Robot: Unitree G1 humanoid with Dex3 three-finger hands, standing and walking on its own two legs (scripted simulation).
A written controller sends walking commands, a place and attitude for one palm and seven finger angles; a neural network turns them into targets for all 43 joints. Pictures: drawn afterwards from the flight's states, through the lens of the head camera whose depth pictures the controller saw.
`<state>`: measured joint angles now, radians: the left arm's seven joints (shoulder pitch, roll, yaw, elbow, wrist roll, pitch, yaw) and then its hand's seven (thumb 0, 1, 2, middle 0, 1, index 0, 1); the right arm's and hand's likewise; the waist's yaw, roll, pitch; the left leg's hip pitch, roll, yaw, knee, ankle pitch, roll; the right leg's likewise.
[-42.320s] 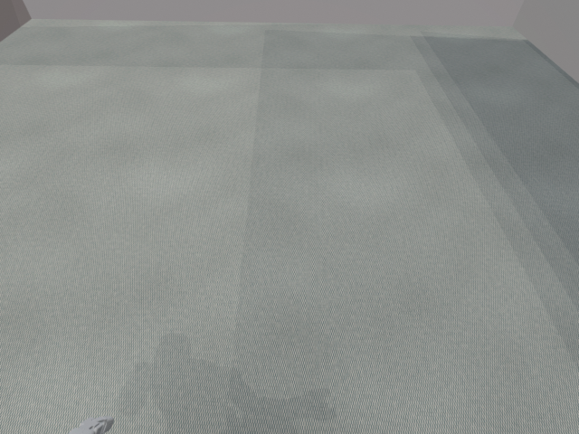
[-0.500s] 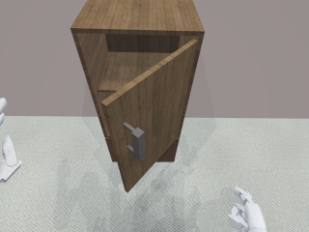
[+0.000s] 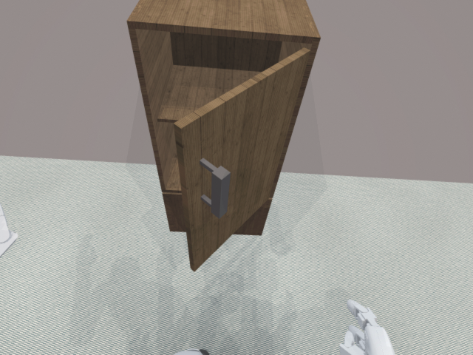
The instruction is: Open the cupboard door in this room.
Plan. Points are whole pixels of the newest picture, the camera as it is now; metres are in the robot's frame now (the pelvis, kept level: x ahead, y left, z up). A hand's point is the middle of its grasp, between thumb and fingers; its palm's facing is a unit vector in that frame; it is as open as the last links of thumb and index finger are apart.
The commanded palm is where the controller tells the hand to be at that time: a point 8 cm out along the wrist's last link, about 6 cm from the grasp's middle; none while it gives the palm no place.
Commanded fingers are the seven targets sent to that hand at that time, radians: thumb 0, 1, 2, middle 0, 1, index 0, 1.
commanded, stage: step back with the hand held close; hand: left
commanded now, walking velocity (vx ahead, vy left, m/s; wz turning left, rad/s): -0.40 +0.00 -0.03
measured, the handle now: (212, 188) +0.43 +0.08 +0.00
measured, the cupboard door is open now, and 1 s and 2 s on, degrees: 49 49 49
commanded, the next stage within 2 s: stop stepping back and stand still in 0.14 s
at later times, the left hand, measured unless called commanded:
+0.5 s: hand out of the picture +0.11 +0.24 +0.17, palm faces +0.40 -0.78 -0.48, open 7.4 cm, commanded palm +0.07 +0.27 +0.18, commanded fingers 0.00 0.90 0.90 -0.20 -0.30 -0.20 -0.30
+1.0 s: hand out of the picture +0.07 +0.26 +0.16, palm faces +0.43 -0.78 -0.45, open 7.4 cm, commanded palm +0.01 +0.29 +0.18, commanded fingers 0.00 0.90 0.90 -0.20 -0.30 -0.20 -0.30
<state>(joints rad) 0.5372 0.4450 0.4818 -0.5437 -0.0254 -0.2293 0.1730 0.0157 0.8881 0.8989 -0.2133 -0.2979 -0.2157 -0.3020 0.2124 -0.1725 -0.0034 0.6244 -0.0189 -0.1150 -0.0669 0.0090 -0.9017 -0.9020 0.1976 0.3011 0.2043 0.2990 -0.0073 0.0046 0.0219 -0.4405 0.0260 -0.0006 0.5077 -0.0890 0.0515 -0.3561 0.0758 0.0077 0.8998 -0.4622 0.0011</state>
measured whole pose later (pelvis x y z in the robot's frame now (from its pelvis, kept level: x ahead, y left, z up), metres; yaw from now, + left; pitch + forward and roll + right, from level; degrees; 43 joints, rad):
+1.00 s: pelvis -0.13 +0.00 +0.01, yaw -1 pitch -1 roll -1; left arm 0.55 0.38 0.40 -0.41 -0.02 -0.19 0.15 0.01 0.89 0.90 -0.21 -0.30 -0.21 -0.30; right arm 0.23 -0.21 0.03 0.64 -0.01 -0.12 -0.07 0.01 -0.90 -0.90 0.20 0.30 0.21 0.30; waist 0.01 0.02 -0.01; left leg -0.27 0.02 0.03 0.45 -0.17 0.02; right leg -0.19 0.03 -0.03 0.39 -0.18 -0.01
